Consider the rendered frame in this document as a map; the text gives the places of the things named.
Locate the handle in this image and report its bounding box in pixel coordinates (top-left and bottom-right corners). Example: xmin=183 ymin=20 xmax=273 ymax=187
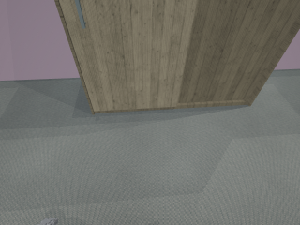
xmin=74 ymin=0 xmax=86 ymax=29

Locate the wardrobe door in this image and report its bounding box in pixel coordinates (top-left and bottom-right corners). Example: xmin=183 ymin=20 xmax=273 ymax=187
xmin=177 ymin=0 xmax=300 ymax=103
xmin=59 ymin=0 xmax=198 ymax=112

